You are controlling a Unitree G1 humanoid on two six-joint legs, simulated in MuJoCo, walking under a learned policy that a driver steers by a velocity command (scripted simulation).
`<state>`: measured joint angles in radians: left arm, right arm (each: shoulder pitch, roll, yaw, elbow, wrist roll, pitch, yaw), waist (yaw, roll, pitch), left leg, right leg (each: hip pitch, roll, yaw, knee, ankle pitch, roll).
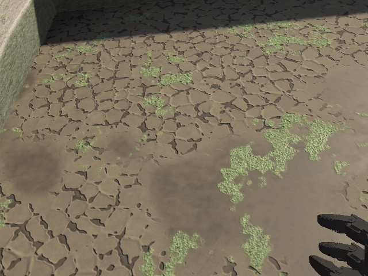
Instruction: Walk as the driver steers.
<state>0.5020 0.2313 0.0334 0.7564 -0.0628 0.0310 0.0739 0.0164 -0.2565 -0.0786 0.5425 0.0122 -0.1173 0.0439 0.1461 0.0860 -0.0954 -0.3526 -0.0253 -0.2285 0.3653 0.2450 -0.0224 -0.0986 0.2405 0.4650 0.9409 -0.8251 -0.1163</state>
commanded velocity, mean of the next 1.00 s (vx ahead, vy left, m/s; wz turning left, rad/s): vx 0.98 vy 0.00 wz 0.22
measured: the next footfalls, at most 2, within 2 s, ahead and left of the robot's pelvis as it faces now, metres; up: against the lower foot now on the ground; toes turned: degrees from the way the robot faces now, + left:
left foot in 0.04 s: +0.06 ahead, +0.15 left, -0.17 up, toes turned -11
right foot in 0.50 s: +0.52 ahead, -0.17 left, -0.34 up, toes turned -6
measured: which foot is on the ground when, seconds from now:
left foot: up 0.00-0.02, down 0.04-0.52, up 0.54-0.88, down 0.90-1.00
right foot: down 0.00-0.04, up 0.06-0.48, down 0.50-0.90, up 0.92-1.00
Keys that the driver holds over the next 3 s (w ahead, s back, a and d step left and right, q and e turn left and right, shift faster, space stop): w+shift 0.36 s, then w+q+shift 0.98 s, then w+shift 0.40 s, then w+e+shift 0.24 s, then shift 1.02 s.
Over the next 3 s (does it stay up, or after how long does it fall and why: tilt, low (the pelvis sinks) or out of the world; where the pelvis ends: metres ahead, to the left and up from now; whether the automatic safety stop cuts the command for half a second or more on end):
stays up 1.85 0.62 -0.26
